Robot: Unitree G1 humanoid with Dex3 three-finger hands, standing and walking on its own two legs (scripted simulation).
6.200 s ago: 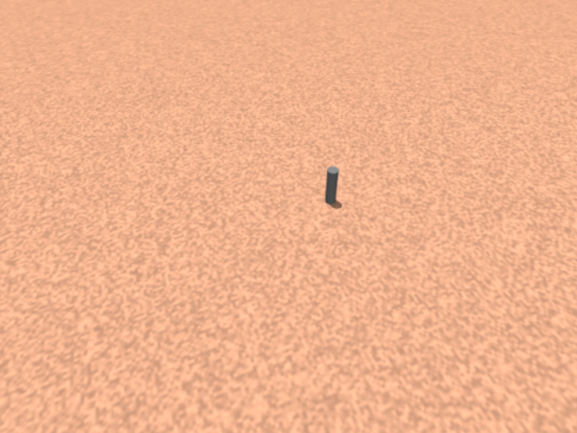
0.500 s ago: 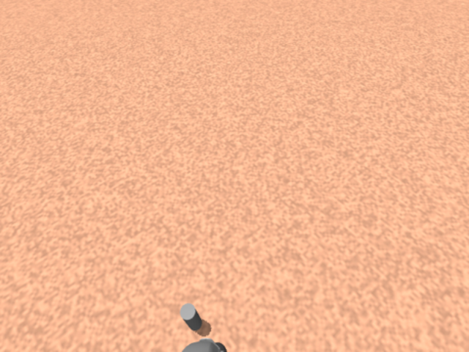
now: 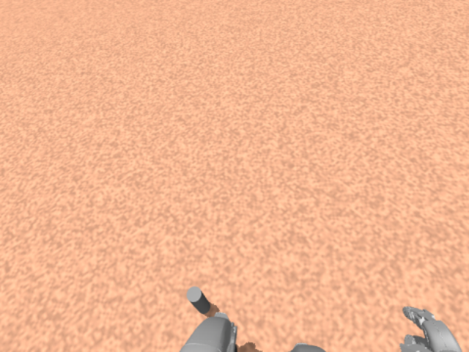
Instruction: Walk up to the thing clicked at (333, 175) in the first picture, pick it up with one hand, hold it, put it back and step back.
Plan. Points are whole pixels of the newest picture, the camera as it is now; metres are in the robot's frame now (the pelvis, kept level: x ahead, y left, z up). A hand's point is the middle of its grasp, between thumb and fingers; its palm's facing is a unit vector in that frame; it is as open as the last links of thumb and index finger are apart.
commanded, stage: walk up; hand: left
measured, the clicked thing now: (199, 300) +0.35 +0.22 -0.65
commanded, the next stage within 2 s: stand in 1.30 s
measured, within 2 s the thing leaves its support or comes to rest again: neither
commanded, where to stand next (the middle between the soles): +0.05 +0.02 m, yaw +4 degrees
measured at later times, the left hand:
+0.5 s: hand out of the picture +0.02 +0.30 -0.13, palm faces +0.10 -0.93 -0.34, open 7.3 cm
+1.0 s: hand out of the picture +0.06 +0.33 -0.15, palm faces +0.10 -0.90 -0.43, open 7.3 cm
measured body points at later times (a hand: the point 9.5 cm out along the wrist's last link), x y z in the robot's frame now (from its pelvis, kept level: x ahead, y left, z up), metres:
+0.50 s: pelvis -0.01 +0.01 +0.02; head -0.02 +0.04 +0.47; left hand +0.01 +0.34 -0.10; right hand +0.06 -0.31 -0.07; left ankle -0.07 +0.13 -0.71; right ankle +0.09 -0.13 -0.67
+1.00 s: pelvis -0.02 +0.04 -0.01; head +0.02 +0.05 +0.44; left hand +0.05 +0.37 -0.12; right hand +0.08 -0.27 -0.13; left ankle -0.04 +0.15 -0.71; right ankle +0.10 -0.12 -0.70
